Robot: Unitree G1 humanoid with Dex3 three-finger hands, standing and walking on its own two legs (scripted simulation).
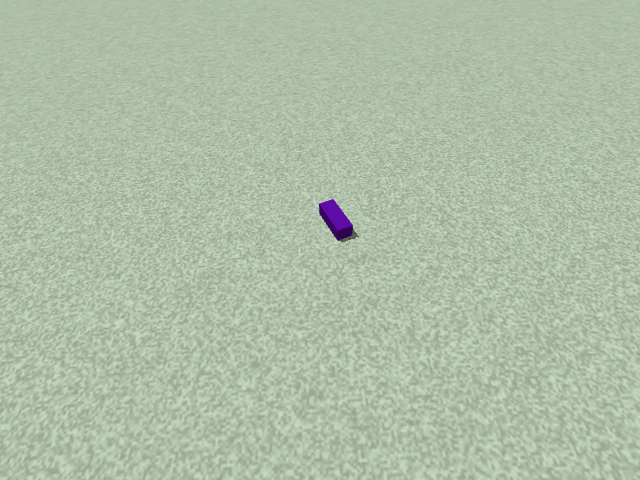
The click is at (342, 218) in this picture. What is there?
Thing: lying carton
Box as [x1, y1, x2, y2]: [319, 199, 352, 240]
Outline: 332,199 319,204 319,213 337,240 351,235 352,225
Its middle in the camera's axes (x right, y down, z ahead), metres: +0.08 -0.08 +1.73
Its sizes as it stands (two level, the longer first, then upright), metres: 0.187 0.072 0.063
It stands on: the floor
